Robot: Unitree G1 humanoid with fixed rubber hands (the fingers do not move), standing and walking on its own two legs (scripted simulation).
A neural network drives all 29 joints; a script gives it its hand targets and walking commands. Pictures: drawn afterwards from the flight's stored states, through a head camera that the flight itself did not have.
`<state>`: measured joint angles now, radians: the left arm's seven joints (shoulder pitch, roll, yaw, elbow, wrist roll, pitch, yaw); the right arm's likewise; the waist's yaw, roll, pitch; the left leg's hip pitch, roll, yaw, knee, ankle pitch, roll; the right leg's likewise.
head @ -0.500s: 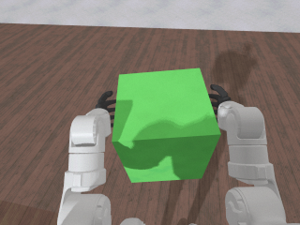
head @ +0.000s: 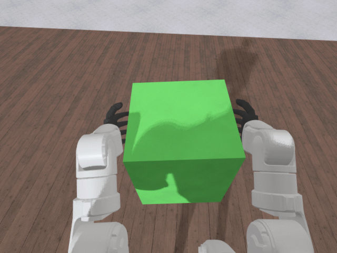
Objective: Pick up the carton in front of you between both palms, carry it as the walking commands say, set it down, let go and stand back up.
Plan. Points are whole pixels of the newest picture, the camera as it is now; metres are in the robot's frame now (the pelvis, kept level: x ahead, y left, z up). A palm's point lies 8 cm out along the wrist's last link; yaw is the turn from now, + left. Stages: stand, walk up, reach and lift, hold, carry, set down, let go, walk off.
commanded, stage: carry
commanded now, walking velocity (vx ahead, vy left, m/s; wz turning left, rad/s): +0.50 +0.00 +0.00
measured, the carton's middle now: (180, 147) +0.36 -0.01 +0.01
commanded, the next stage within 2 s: none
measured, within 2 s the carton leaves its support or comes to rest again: neither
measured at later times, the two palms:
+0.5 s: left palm (113, 65) +0.65 +0.18 +0.03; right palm (200, 49) +0.73 -0.11 +0.02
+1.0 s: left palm (102, 23) +0.97 +0.27 -0.01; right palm (171, 13) +1.04 -0.03 -0.01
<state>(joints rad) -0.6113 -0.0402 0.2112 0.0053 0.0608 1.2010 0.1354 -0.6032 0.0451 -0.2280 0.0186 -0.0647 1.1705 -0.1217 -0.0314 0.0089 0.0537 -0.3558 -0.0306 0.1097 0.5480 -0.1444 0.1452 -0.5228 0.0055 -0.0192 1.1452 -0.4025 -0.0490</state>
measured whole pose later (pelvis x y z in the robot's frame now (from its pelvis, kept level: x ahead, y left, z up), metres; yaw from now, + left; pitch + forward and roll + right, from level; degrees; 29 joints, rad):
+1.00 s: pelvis +0.66 +0.04 -0.10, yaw +13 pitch +5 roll -1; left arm -0.60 -0.01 0.19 0.07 0.03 1.19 0.13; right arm -0.58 0.04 -0.19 0.06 -0.07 1.17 -0.13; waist -0.01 0.00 0.01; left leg -0.30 -0.05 0.17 0.57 -0.24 0.19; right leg -0.68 -0.08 0.01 1.04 -0.27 -0.03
